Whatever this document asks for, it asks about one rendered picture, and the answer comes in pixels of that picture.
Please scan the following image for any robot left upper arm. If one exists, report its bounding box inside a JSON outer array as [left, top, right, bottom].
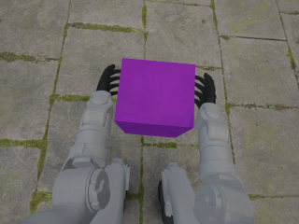
[[19, 166, 111, 224]]

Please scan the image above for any robot left forearm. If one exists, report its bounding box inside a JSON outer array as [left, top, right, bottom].
[[51, 91, 113, 202]]

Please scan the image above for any robot right hand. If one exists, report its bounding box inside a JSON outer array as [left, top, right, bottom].
[[194, 73, 217, 109]]

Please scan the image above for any right robot shin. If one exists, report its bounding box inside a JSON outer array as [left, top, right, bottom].
[[163, 162, 187, 217]]

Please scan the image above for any robot right forearm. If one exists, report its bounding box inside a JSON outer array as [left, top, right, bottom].
[[194, 103, 249, 197]]

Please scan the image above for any carton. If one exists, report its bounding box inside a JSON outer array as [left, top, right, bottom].
[[114, 58, 195, 138]]

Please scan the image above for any robot left hand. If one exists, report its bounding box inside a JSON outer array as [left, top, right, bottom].
[[96, 64, 121, 96]]

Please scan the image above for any robot right upper arm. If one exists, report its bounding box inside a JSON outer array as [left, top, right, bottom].
[[193, 182, 254, 224]]

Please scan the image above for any right robot foot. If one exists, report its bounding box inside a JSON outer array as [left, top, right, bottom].
[[158, 180, 174, 224]]

